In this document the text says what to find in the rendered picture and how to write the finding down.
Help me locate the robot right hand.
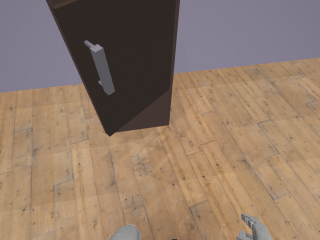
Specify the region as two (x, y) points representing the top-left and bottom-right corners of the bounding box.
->
(236, 213), (272, 240)

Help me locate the cupboard door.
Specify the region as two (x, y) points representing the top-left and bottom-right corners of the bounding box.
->
(52, 0), (176, 137)

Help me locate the handle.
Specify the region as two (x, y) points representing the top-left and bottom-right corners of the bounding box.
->
(84, 40), (115, 95)

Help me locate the left robot thigh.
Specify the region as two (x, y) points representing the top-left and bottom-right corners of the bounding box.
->
(109, 225), (142, 240)

